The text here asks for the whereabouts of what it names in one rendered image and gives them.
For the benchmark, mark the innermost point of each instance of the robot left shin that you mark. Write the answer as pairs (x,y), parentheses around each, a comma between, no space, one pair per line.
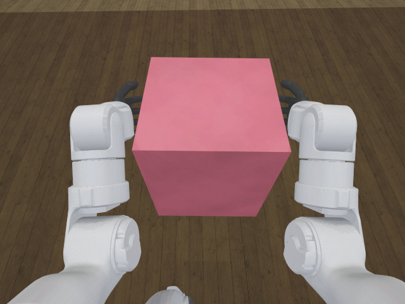
(174,287)

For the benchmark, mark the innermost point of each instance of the robot right upper arm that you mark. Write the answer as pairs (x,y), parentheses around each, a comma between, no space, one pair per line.
(329,253)

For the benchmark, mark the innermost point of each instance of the carton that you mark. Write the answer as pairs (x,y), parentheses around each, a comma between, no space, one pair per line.
(210,138)

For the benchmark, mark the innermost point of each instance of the robot right hand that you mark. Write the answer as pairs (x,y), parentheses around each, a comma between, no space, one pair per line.
(296,91)

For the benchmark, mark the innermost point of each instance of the robot right forearm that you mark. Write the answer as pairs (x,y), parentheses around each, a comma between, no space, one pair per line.
(327,138)

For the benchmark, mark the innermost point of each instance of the robot left forearm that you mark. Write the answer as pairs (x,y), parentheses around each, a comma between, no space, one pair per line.
(97,136)

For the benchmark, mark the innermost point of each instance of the left robot thigh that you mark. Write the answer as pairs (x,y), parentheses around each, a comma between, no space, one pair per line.
(169,296)

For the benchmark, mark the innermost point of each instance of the robot left hand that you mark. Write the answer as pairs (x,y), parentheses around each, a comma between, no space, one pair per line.
(123,91)

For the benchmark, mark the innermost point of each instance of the robot left upper arm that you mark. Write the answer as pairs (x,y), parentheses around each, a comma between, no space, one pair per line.
(98,251)

